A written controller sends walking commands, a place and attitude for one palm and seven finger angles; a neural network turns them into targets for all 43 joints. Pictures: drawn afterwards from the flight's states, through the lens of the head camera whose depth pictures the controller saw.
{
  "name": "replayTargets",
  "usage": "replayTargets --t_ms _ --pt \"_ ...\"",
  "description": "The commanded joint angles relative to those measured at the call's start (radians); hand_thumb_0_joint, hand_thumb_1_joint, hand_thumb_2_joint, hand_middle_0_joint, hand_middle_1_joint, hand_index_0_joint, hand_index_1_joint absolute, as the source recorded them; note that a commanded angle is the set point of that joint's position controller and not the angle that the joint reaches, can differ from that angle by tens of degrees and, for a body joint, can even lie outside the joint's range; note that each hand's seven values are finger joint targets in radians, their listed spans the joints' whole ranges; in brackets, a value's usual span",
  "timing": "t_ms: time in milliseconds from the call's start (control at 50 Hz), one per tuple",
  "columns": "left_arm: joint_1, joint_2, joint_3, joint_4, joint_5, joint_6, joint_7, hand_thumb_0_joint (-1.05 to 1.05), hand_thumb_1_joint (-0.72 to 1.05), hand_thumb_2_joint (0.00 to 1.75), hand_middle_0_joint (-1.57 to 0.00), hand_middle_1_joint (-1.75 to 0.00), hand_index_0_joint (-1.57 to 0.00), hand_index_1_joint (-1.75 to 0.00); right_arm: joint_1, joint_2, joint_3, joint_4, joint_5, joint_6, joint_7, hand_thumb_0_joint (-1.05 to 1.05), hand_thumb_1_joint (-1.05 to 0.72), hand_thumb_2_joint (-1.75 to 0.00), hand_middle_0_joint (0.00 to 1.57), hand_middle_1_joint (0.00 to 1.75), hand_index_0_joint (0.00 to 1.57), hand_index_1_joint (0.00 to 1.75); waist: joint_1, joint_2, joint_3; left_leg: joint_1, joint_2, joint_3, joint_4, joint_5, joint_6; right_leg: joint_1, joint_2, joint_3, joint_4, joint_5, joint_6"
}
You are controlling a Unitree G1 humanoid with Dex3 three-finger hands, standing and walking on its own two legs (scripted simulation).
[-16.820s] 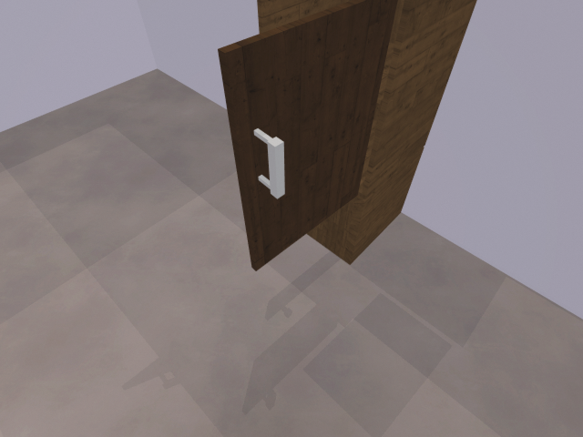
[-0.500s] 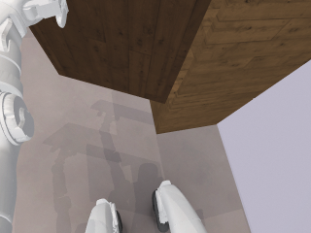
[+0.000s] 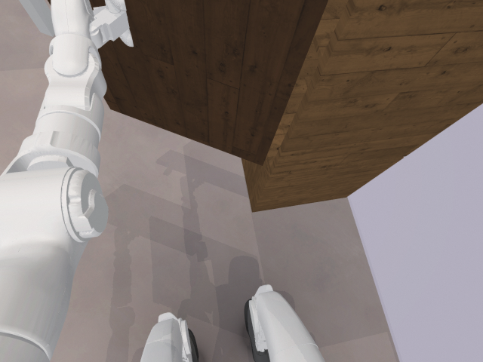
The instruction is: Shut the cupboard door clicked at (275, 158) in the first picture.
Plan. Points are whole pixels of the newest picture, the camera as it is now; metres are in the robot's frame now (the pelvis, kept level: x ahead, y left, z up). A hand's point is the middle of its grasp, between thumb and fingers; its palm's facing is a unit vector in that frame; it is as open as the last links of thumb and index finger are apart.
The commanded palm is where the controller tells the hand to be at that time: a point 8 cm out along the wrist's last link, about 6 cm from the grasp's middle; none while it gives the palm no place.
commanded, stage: pull the fist back off the door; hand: left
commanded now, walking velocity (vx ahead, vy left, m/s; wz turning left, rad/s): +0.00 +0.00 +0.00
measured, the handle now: out of the picture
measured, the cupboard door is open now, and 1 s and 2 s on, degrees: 59 59 59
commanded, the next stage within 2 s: draw the hand back to the body in 0.60 s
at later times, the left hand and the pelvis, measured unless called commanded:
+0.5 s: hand (125, 71) +0.51 +0.07 +0.11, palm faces -0.09 -1.00 +0.01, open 3.1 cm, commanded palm +0.49 +0.12 +0.12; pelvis +0.00 +0.00 +0.03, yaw +1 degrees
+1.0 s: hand (74, 99) +0.45 +0.12 +0.14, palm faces -0.04 -1.00 -0.07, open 3.1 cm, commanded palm +0.41 +0.16 +0.16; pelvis +0.02 -0.01 +0.05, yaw -1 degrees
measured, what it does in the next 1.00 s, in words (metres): rises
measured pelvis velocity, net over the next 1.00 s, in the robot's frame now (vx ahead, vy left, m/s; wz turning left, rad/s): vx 0.02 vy -0.01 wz -0.01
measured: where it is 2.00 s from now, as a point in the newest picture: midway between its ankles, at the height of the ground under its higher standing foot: (225, 358)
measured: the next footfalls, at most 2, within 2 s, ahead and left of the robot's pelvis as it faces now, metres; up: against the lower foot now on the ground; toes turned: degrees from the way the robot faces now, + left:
none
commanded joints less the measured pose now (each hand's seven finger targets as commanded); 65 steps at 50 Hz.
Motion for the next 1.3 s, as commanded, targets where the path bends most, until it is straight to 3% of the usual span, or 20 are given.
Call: replayTargets --t_ms 0,80,160,260,360,440,480,580,640,700,740,800,860,920,980,1060,1100,1200,1220,1280 --pt "-0.526 0.259 0.054 -0.191 -0.034 -0.043 -0.049 0.0 0.9 0.9 -1.3 -1.5 -1.3 -1.5 0.265 -0.212 -0.087 -0.026 0.028 0.033 -0.028 0.0 -0.9 -0.9 0.2 0.3 0.2 0.3 -0.023 0.063 -0.681 0.388 -0.054 -0.031 -0.135 0.445 0.028 0.515 0.041 0.035 -0.154 0.457 -0.003" --pt "-0.486 0.321 0.135 -0.252 -0.098 -0.079 -0.063 0.0 0.9 0.9 -1.3 -1.5 -1.3 -1.5 0.242 -0.196 -0.077 -0.043 0.039 0.023 -0.051 0.0 -0.9 -0.9 0.2 0.3 0.2 0.3 0.01 0.017 -0.662 0.346 -0.062 -0.012 -0.175 0.407 0.036 0.633 0.041 0.058 -0.188 0.488 0.001" --pt "-0.301 0.181 0.04 -0.27 -0.092 -0.171 -0.068 0.0 0.9 0.9 -1.3 -1.5 -1.3 -1.5 0.227 -0.179 -0.084 -0.041 0.036 0.006 -0.041 0.0 -0.9 -0.9 0.2 0.3 0.2 0.3 0.036 0.032 -0.607 0.417 -0.06 -0.006 -0.196 0.462 0.027 0.604 0.043 0.044 -0.189 0.515 -0.004" --pt "-0.097 0.003 -0.078 -0.108 -0.118 -0.096 -0.116 0.0 0.9 0.9 -1.3 -1.5 -1.3 -1.5 0.215 -0.199 -0.101 -0.036 0.061 0.031 -0.035 0.0 -0.9 -0.9 0.2 0.3 0.2 0.3 0.026 -0.069 -0.388 0.39 -0.062 0.011 -0.257 0.334 0.025 0.539 0.043 0.027 -0.258 0.38 -0.006" --pt "-0.236 -0.045 -0.093 -0.319 -0.195 -0.149 -0.106 0.0 0.9 0.9 -1.3 -1.5 -1.3 -1.5 0.153 -0.19 -0.108 -0.042 0.064 0.025 -0.051 0.0 -0.9 -0.9 0.2 0.3 0.2 0.3 0.032 -0.013 -0.416 0.482 -0.062 0.003 -0.256 0.33 0.024 0.499 0.039 0.026 -0.256 0.345 -0.006" --pt "-0.306 -0.012 -0.087 -0.475 -0.17 -0.274 -0.049 0.0 0.9 0.9 -1.3 -1.5 -1.3 -1.5 0.121 -0.183 -0.114 -0.02 0.053 0.001 -0.052 0.0 -0.9 -0.9 0.2 0.3 0.2 0.3 0.054 0.073 -0.568 0.603 -0.055 -0.027 -0.231 0.426 0.011 0.485 0.034 0.025 -0.201 0.383 -0.009" --pt "-0.251 0.006 -0.08 -0.453 -0.142 -0.294 -0.026 0.0 0.9 0.9 -1.3 -1.5 -1.3 -1.5 0.109 -0.182 -0.114 -0.009 0.053 -0.001 -0.051 0.0 -0.9 -0.9 0.2 0.3 0.2 0.3 0.071 0.09 -0.573 0.616 -0.052 -0.034 -0.226 0.457 0.004 0.471 0.033 0.019 -0.18 0.39 -0.011" --pt "-0.157 -0.024 -0.108 -0.257 -0.093 -0.201 -0.001 0.0 0.9 0.9 -1.3 -1.5 -1.3 -1.5 0.093 -0.189 -0.108 -0.012 0.064 0.026 -0.056 0.0 -0.9 -0.9 0.2 0.3 0.2 0.3 0.051 -0.04 -0.448 0.496 -0.057 -0.022 -0.262 0.365 0.013 0.494 0.028 0.016 -0.206 0.348 -0.005" --pt "-0.179 -0.018 -0.087 -0.205 -0.123 -0.144 -0.001 0.0 0.9 0.9 -1.3 -1.5 -1.3 -1.5 0.082 -0.195 -0.102 -0.026 0.069 0.036 -0.066 0.0 -0.9 -0.9 0.2 0.3 0.2 0.3 0.038 -0.11 -0.401 0.43 -0.065 -0.013 -0.28 0.294 0.021 0.532 0.028 0.026 -0.235 0.323 -0.001" --pt "-0.223 -0.022 -0.067 -0.234 -0.165 -0.164 -0.019 0.0 0.9 0.9 -1.3 -1.5 -1.3 -1.5 0.072 -0.191 -0.095 -0.031 0.065 0.023 -0.073 0.0 -0.9 -0.9 0.2 0.3 0.2 0.3 0.039 -0.113 -0.444 0.446 -0.066 -0.012 -0.268 0.329 0.021 0.547 0.027 0.03 -0.226 0.362 -0.001" --pt "-0.13 0.075 0.016 -0.346 -0.173 -0.207 -0.039 0.0 0.9 0.9 -1.3 -1.5 -1.3 -1.5 0.07 -0.19 -0.099 -0.059 0.064 0.019 -0.073 0.0 -0.9 -0.9 0.2 0.3 0.2 0.3 0.109 -0.085 -0.579 0.487 -0.07 0.002 -0.27 0.412 0.021 0.663 0.027 0.045 -0.209 0.46 -0.006" --pt "0.133 0.099 0.033 -0.498 -0.167 -0.248 -0.079 0.0 0.9 0.9 -1.3 -1.5 -1.3 -1.5 0.062 -0.171 -0.102 -0.108 0.071 0.016 -0.066 0.0 -0.9 -0.9 0.2 0.3 0.2 0.3 0.201 -0.031 -0.7 0.544 -0.069 0.018 -0.289 0.571 0.017 0.798 0.025 0.052 -0.191 0.629 -0.017" --pt "0.371 0.017 -0.036 -0.55 -0.175 -0.178 -0.122 0.0 0.9 0.9 -1.3 -1.5 -1.3 -1.5 0.04 -0.158 -0.105 -0.144 0.097 0.027 -0.06 0.0 -0.9 -0.9 0.2 0.3 0.2 0.3 0.209 -0.104 -0.563 0.487 -0.067 0.05 -0.345 0.529 0.029 0.877 0.026 0.05 -0.247 0.656 -0.014" --pt "0.437 -0.017 -0.058 -0.683 -0.242 -0.083 -0.157 0.0 0.9 0.9 -1.3 -1.5 -1.3 -1.5 -0.011 -0.167 -0.109 -0.164 0.125 0.039 -0.073 0.0 -0.9 -0.9 0.2 0.3 0.2 0.3 0.194 -0.172 -0.431 0.525 -0.064 0.065 -0.403 0.429 0.031 0.892 0.032 0.041 -0.333 0.587 0.0" --pt "0.364 -0.057 -0.114 -0.855 -0.297 -0.058 -0.18 0.0 0.9 0.9 -1.3 -1.5 -1.3 -1.5 -0.07 -0.156 -0.1 -0.164 0.138 0.02 -0.103 0.0 -0.9 -0.9 0.2 0.3 0.2 0.3 0.176 -0.112 -0.352 0.615 -0.065 0.058 -0.442 0.369 0.034 0.856 0.032 0.037 -0.393 0.481 0.005" --pt "0.384 -0.054 -0.161 -1.013 -0.293 -0.099 -0.192 0.0 0.9 0.9 -1.3 -1.5 -1.3 -1.5 -0.117 -0.143 -0.089 -0.146 0.135 -0.017 -0.129 0.0 -0.9 -0.9 0.2 0.3 0.2 0.3 0.176 -0.016 -0.305 0.717 -0.064 0.039 -0.472 0.368 0.037 0.833 0.03 0.035 -0.414 0.44 -0.003" --pt "0.495 -0.037 -0.151 -0.986 -0.289 -0.09 -0.205 0.0 0.9 0.9 -1.3 -1.5 -1.3 -1.5 -0.147 -0.14 -0.081 -0.135 0.136 -0.029 -0.131 0.0 -0.9 -0.9 0.2 0.3 0.2 0.3 0.198 0.012 -0.264 0.727 -0.063 0.03 -0.492 0.346 0.031 0.82 0.027 0.029 -0.419 0.4 -0.008" --pt "0.75 -0.004 -0.102 -0.98 -0.328 0.03 -0.256 0.0 0.9 0.9 -1.16 -1.35 -1.16 -1.35 -0.246 -0.149 -0.066 -0.178 0.152 -0.035 -0.135 0.0 -0.9 -0.9 0.2 0.3 0.2 0.3 0.258 -0.071 -0.192 0.708 -0.067 0.028 -0.553 0.291 0.025 0.885 0.008 0.027 -0.458 0.326 -0.008" --pt "0.726 0.005 -0.151 -1.149 -0.232 0.017 -0.145 0.0 0.9 0.9 -1.13 -1.32 -1.13 -1.32 -0.293 -0.111 -0.072 -0.203 0.145 -0.017 -0.157 0.0 -0.9 -0.9 0.2 0.3 0.2 0.3 0.262 -0.126 -0.178 0.743 -0.069 0.041 -0.591 0.305 0.028 0.916 -0.014 0.068 -0.526 0.272 -0.003" --pt "0.918 -0.016 -0.129 -1.18 -0.208 0.075 -0.04 0.0 0.9 0.9 -1.05 -1.23 -1.05 -1.23 -0.323 -0.113 -0.065 -0.2 0.14 0.005 -0.177 0.0 -0.9 -0.9 0.2 0.3 0.2 0.3 0.272 -0.158 -0.099 0.775 -0.057 0.034 -0.631 0.304 0.031 0.943 -0.016 0.058 -0.569 0.246 0.0"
